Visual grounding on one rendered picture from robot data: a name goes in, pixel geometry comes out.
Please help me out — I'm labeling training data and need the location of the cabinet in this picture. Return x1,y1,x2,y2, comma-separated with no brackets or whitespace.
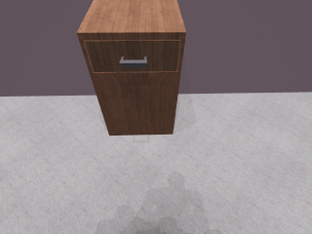
77,0,186,136

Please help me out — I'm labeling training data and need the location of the drawer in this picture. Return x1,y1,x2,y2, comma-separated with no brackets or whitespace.
85,39,180,72

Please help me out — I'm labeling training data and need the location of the handle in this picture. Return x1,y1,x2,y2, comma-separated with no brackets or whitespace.
119,57,147,68

